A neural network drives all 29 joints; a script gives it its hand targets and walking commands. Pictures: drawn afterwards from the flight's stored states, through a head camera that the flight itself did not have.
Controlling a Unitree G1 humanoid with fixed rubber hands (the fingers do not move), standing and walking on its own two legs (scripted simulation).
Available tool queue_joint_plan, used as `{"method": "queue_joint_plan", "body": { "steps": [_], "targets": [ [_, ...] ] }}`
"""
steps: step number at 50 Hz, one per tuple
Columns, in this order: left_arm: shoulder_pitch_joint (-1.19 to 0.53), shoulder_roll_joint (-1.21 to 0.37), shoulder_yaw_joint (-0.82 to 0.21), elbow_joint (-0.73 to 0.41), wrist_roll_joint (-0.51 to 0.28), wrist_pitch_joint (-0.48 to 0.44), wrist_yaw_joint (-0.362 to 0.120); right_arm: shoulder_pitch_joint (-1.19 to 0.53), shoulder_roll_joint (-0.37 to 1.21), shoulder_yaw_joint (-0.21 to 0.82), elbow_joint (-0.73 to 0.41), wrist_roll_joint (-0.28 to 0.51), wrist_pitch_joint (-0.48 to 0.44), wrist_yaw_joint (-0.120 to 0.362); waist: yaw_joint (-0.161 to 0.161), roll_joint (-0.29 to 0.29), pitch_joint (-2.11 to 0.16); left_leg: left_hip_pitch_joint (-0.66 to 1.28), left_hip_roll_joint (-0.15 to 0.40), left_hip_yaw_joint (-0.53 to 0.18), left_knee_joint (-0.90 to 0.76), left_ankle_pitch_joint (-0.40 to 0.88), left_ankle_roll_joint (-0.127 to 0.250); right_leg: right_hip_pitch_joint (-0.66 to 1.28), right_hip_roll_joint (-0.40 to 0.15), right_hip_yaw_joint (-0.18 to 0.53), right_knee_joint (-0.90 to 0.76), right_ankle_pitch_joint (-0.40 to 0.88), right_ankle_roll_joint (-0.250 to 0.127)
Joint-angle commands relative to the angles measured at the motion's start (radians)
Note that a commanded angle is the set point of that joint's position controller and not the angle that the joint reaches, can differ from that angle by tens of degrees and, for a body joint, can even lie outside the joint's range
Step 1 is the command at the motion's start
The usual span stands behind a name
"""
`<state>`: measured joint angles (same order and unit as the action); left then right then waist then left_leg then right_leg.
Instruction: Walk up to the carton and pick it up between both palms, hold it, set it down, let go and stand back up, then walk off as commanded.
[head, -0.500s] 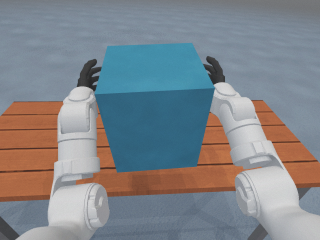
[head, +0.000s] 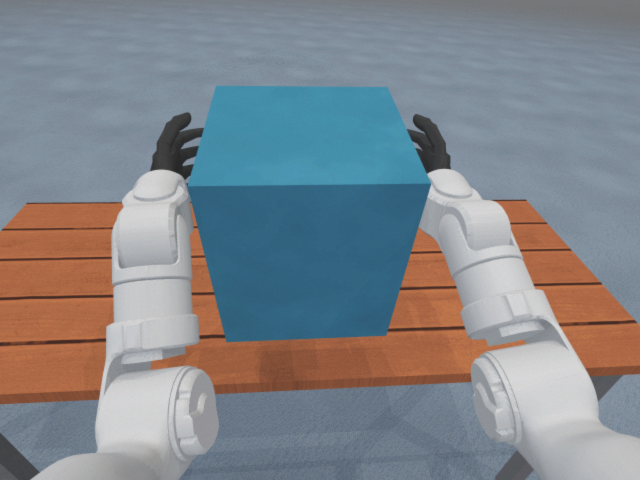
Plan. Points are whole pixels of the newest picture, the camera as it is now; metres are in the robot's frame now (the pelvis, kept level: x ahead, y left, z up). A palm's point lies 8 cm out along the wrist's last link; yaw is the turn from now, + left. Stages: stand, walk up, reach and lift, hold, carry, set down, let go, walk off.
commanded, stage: hold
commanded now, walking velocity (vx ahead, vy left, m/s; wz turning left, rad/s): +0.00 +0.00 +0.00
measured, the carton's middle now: (305, 217) +0.38 +0.01 +0.19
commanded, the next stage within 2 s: none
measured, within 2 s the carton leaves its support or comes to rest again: neither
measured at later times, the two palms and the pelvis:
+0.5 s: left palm (171, 180) +0.37 +0.16 +0.25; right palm (429, 177) +0.38 -0.14 +0.25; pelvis +0.00 +0.00 +0.00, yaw +0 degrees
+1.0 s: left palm (171, 180) +0.37 +0.16 +0.25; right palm (429, 177) +0.38 -0.14 +0.25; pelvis +0.00 +0.00 +0.00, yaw +0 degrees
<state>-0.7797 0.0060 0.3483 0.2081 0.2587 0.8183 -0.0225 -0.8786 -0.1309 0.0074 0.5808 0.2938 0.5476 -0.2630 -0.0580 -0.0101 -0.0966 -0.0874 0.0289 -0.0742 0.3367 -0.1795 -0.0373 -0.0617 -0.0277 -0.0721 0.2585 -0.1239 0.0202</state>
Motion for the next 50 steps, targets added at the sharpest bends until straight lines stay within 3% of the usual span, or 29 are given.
{"method": "queue_joint_plan", "body": {
  "steps": [1, 3, 6, 8, 9, 11, 13, 15, 17, 18, 19, 21, 22, 23, 26, 28, 29, 32, 33, 36, 37, 38, 41, 42, 43, 46, 47, 48, 50],
  "targets": [
    [-0.687, -0.554, -0.438, -0.065, -0.130, -0.046, -0.189, -0.766, 0.612, 0.237, -0.259, 0.116, -0.019, 0.139, -0.036, 0.028, -0.268, -0.041, -0.085, 0.079, -0.072, 0.107, -0.019, 0.261, 0.115, 0.024, 0.013, 0.052, -0.003],
    [-0.737, -0.553, -0.426, -0.005, -0.139, -0.054, -0.182, -0.783, 0.617, 0.203, -0.202, 0.083, -0.024, 0.151, -0.030, 0.031, -0.214, -0.119, -0.087, 0.087, -0.106, -0.001, -0.014, 0.235, 0.108, 0.026, 0.006, -0.038, -0.007],
    [-0.681, -0.553, -0.432, -0.033, -0.134, -0.057, -0.174, -0.741, 0.628, 0.256, -0.208, 0.111, -0.027, 0.155, -0.015, 0.027, -0.264, -0.055, -0.074, 0.086, -0.081, 0.120, -0.020, 0.262, 0.117, 0.035, 0.023, 0.077, -0.014],
    [-0.730, -0.553, -0.442, -0.084, -0.133, -0.065, -0.172, -0.728, 0.626, 0.237, -0.179, 0.111, -0.029, 0.163, -0.029, 0.059, -0.277, -0.088, -0.089, 0.085, -0.085, 0.093, -0.030, 0.274, 0.115, 0.028, 0.029, 0.046, -0.014],
    [-0.722, -0.533, -0.405, -0.060, -0.119, -0.062, -0.171, -0.732, 0.617, 0.232, -0.174, 0.108, -0.033, 0.162, -0.006, 0.059, -0.299, -0.063, -0.080, 0.087, -0.083, 0.102, -0.019, 0.268, 0.112, 0.035, 0.031, 0.051, -0.015],
    [-0.714, -0.524, -0.432, -0.053, -0.146, -0.061, -0.179, -0.712, 0.617, 0.232, -0.159, 0.101, -0.022, 0.153, -0.036, 0.028, -0.272, -0.068, -0.084, 0.087, -0.081, 0.099, -0.020, 0.272, 0.110, 0.033, 0.016, 0.080, -0.006],
    [-0.682, -0.540, -0.440, -0.084, -0.133, -0.064, -0.185, -0.699, 0.627, 0.255, -0.209, 0.108, -0.023, 0.146, -0.037, 0.050, -0.324, -0.043, -0.089, 0.089, -0.064, 0.173, -0.027, 0.319, 0.115, 0.022, 0.031, 0.144, -0.003],
    [-0.634, -0.523, -0.425, -0.062, -0.133, -0.059, -0.176, -0.734, 0.642, 0.294, -0.270, 0.128, -0.029, 0.139, -0.013, 0.005, -0.322, -0.013, -0.098, 0.086, -0.055, 0.208, -0.007, 0.321, 0.116, 0.021, 0.023, 0.169, 0.017],
    [-0.664, -0.535, -0.475, -0.193, -0.161, -0.068, -0.173, -0.687, 0.652, 0.324, -0.316, 0.168, -0.026, 0.132, -0.040, 0.029, -0.400, 0.025, -0.089, 0.071, -0.010, 0.327, -0.026, 0.360, 0.125, 0.021, 0.051, 0.304, 0.014],
    [-0.663, -0.530, -0.467, -0.165, -0.158, -0.066, -0.171, -0.720, 0.642, 0.331, -0.320, 0.167, -0.027, 0.128, -0.025, 0.030, -0.383, 0.042, -0.099, 0.077, -0.023, 0.314, -0.023, 0.328, 0.125, 0.016, 0.036, 0.278, 0.025],
    [-0.643, -0.513, -0.455, -0.158, -0.134, -0.060, -0.175, -0.674, 0.627, 0.324, -0.296, 0.170, -0.014, 0.120, -0.043, 0.048, -0.375, 0.029, -0.098, 0.074, -0.004, 0.336, -0.027, 0.341, 0.118, 0.033, 0.038, 0.306, 0.014],
    [-0.674, -0.507, -0.429, -0.131, -0.105, -0.044, -0.186, -0.689, 0.603, 0.285, -0.241, 0.149, -0.003, 0.122, -0.037, 0.073, -0.284, -0.008, -0.104, 0.083, -0.031, 0.240, -0.031, 0.310, 0.116, 0.026, 0.024, 0.171, 0.009],
    [-0.635, -0.527, -0.438, -0.133, -0.132, -0.044, -0.183, -0.739, 0.635, 0.314, -0.334, 0.161, -0.014, 0.122, -0.023, 0.025, -0.321, 0.004, -0.097, 0.077, -0.023, 0.290, -0.020, 0.332, 0.118, 0.024, 0.030, 0.235, 0.009],
    [-0.610, -0.536, -0.456, -0.153, -0.119, -0.037, -0.186, -0.697, 0.611, 0.313, -0.336, 0.169, -0.006, 0.119, -0.043, 0.045, -0.348, 0.032, -0.092, 0.074, -0.011, 0.345, -0.035, 0.339, 0.124, 0.016, 0.042, 0.289, 0.012],
    [-0.671, -0.530, -0.467, -0.177, -0.130, -0.046, -0.176, -0.699, 0.613, 0.309, -0.293, 0.173, -0.003, 0.131, -0.039, 0.072, -0.309, 0.017, -0.089, 0.074, -0.032, 0.286, -0.043, 0.300, 0.126, 0.017, 0.035, 0.193, -0.001],
    [-0.645, -0.534, -0.424, -0.059, -0.115, -0.031, -0.193, -0.733, 0.595, 0.264, -0.254, 0.138, -0.003, 0.128, -0.015, 0.035, -0.247, -0.030, -0.090, 0.083, -0.058, 0.190, -0.022, 0.286, 0.119, 0.035, 0.013, 0.109, -0.005],
    [-0.677, -0.548, -0.440, -0.109, -0.132, -0.038, -0.189, -0.752, 0.608, 0.268, -0.290, 0.137, -0.013, 0.138, -0.029, 0.033, -0.300, -0.023, -0.091, 0.083, -0.056, 0.181, -0.026, 0.286, 0.118, 0.021, 0.020, 0.104, 0.000],
    [-0.687, -0.555, -0.444, -0.085, -0.130, -0.040, -0.187, -0.740, 0.584, 0.244, -0.246, 0.130, -0.011, 0.136, -0.055, 0.080, -0.301, -0.019, -0.091, 0.083, -0.040, 0.209, -0.034, 0.289, 0.116, 0.031, 0.022, 0.137, -0.008],
    [-0.676, -0.539, -0.441, -0.102, -0.133, -0.045, -0.182, -0.726, 0.624, 0.272, -0.257, 0.142, -0.010, 0.138, -0.028, 0.038, -0.279, -0.022, -0.092, 0.077, -0.053, 0.219, -0.030, 0.304, 0.125, 0.021, 0.017, 0.138, -0.005],
    [-0.663, -0.569, -0.488, -0.105, -0.167, -0.051, -0.179, -0.761, 0.614, 0.286, -0.345, 0.146, -0.028, 0.132, -0.045, 0.043, -0.358, 0.019, -0.089, 0.079, -0.031, 0.270, -0.038, 0.307, 0.124, 0.016, 0.026, 0.194, 0.000],
    [-0.702, -0.555, -0.472, -0.115, -0.161, -0.055, -0.179, -0.730, 0.611, 0.259, -0.272, 0.131, -0.021, 0.135, -0.042, 0.056, -0.334, -0.005, -0.089, 0.078, -0.036, 0.223, -0.039, 0.286, 0.120, 0.035, 0.023, 0.136, -0.006],
    [-0.692, -0.536, -0.467, -0.165, -0.161, -0.057, -0.174, -0.692, 0.637, 0.298, -0.284, 0.158, -0.016, 0.136, -0.024, 0.040, -0.360, 0.001, -0.083, 0.075, -0.023, 0.295, -0.037, 0.301, 0.125, 0.032, 0.039, 0.218, -0.006],
    [-0.700, -0.514, -0.425, -0.088, -0.114, -0.044, -0.184, -0.706, 0.617, 0.261, -0.186, 0.131, -0.002, 0.140, -0.026, 0.056, -0.242, -0.054, -0.094, 0.086, -0.065, 0.140, -0.027, 0.282, 0.110, 0.029, 0.022, 0.091, -0.006],
    [-0.691, -0.552, -0.454, -0.117, -0.153, -0.051, -0.181, -0.755, 0.632, 0.282, -0.289, 0.144, -0.026, 0.143, -0.006, 0.037, -0.333, -0.017, -0.082, 0.084, -0.043, 0.208, -0.026, 0.289, 0.117, 0.035, 0.026, 0.139, -0.010],
    [-0.688, -0.540, -0.448, -0.085, -0.147, -0.051, -0.181, -0.739, 0.611, 0.261, -0.241, 0.136, -0.017, 0.145, -0.027, 0.031, -0.272, -0.023, -0.085, 0.083, -0.059, 0.180, -0.030, 0.272, 0.122, 0.017, 0.018, 0.109, -0.006],
    [-0.668, -0.548, -0.442, -0.064, -0.127, -0.054, -0.173, -0.775, 0.633, 0.277, -0.284, 0.124, -0.032, 0.145, -0.027, 0.028, -0.310, 0.005, -0.094, 0.090, -0.056, 0.171, -0.018, 0.277, 0.118, 0.012, 0.018, 0.107, 0.005],
    [-0.664, -0.536, -0.410, -0.041, -0.125, -0.049, -0.177, -0.768, 0.632, 0.278, -0.266, 0.138, -0.023, 0.143, -0.005, 0.029, -0.299, -0.031, -0.097, 0.083, -0.049, 0.174, -0.011, 0.278, 0.117, 0.028, 0.019, 0.105, 0.003],
    [-0.640, -0.563, -0.462, -0.088, -0.135, -0.050, -0.183, -0.718, 0.604, 0.268, -0.273, 0.130, -0.029, 0.140, -0.046, 0.060, -0.327, -0.013, -0.089, 0.081, -0.042, 0.232, -0.037, 0.309, 0.121, 0.019, 0.032, 0.172, -0.006],
    [-0.659, -0.546, -0.430, -0.071, -0.128, -0.057, -0.180, -0.744, 0.620, 0.277, -0.252, 0.130, -0.028, 0.145, -0.023, 0.028, -0.300, 0.007, -0.089, 0.086, -0.059, 0.206, -0.025, 0.280, 0.116, 0.026, 0.018, 0.133, -0.002]
  ]
}}
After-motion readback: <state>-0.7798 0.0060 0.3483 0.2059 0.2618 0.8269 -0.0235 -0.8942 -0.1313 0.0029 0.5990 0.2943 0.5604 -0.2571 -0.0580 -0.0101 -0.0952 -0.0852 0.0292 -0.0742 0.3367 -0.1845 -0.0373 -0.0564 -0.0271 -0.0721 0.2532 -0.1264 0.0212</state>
